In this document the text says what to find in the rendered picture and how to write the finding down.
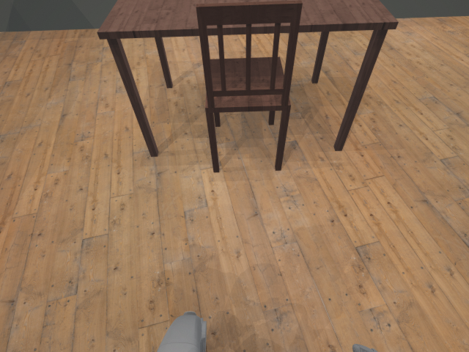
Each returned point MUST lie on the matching table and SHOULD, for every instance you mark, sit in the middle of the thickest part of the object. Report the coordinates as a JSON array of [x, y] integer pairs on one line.
[[178, 18]]

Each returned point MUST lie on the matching robot left thigh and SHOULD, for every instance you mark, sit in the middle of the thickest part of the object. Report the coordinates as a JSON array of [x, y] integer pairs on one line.
[[186, 334]]

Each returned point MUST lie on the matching chair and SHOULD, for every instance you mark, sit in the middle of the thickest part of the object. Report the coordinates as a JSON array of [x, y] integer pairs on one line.
[[248, 84]]

